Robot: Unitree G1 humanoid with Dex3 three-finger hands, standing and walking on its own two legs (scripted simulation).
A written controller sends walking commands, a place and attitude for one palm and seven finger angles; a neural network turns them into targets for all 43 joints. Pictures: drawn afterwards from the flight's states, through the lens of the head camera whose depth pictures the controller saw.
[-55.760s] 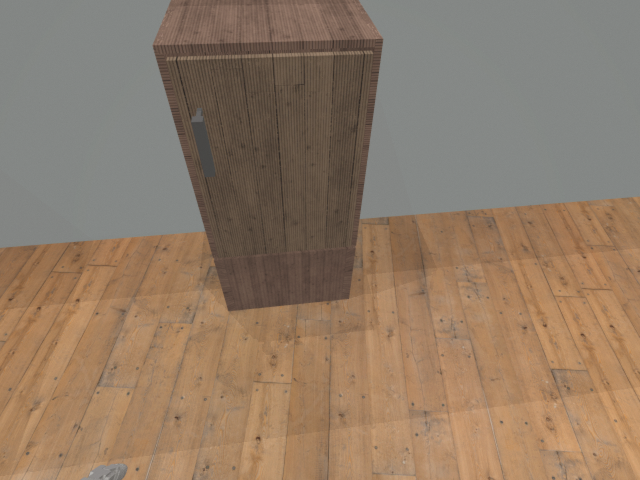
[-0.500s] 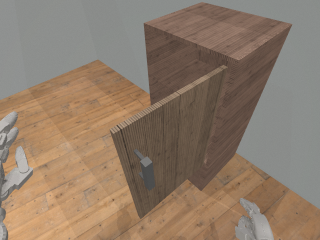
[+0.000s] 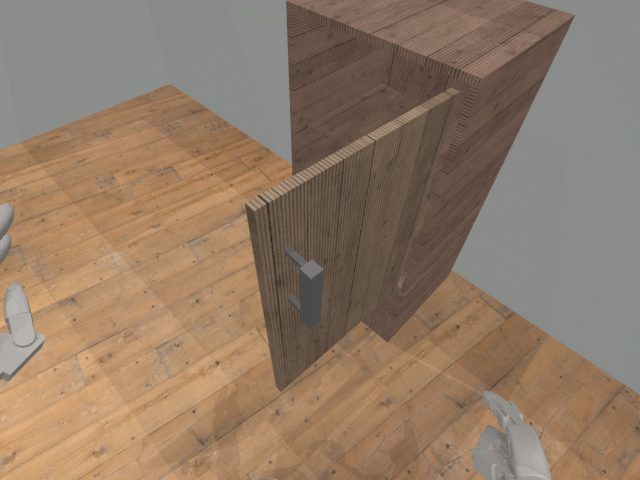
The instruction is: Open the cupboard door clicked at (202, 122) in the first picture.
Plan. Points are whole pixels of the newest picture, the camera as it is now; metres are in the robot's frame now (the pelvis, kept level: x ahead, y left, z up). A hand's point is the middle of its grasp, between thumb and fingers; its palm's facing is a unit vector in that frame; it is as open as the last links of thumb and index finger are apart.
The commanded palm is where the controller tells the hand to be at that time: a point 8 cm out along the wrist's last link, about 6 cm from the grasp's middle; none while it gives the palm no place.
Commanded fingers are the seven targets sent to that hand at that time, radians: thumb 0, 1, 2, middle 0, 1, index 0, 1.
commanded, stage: step back with the hand held close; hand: left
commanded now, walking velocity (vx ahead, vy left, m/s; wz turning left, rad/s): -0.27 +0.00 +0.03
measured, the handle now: (301, 288) +0.38 +0.05 -0.01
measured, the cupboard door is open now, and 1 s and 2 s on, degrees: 87 87 87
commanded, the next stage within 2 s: stop stepping back and stand still in 0.52 s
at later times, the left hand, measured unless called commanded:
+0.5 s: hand out of the picture +0.12 +0.29 +0.18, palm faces +0.46 -0.78 -0.42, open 7.4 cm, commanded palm +0.05 +0.32 +0.18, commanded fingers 0.00 0.90 0.90 -0.20 -0.30 -0.20 -0.30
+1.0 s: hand out of the picture +0.05 +0.25 +0.17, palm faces +0.47 -0.78 -0.41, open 7.4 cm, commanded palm -0.01 +0.27 +0.18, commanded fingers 0.00 0.90 0.90 -0.20 -0.30 -0.20 -0.30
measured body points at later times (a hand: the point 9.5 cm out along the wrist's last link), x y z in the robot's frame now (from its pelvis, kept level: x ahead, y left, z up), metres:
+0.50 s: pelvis -0.08 +0.02 +0.00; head -0.05 +0.06 +0.45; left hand +0.09 +0.33 +0.20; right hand +0.10 -0.20 -0.07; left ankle +0.02 +0.09 -0.73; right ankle -0.14 -0.13 -0.66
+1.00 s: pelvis -0.17 -0.02 -0.01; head -0.19 -0.02 +0.44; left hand +0.02 +0.29 +0.19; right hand -0.06 -0.29 -0.11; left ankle -0.13 +0.08 -0.73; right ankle -0.29 -0.09 -0.72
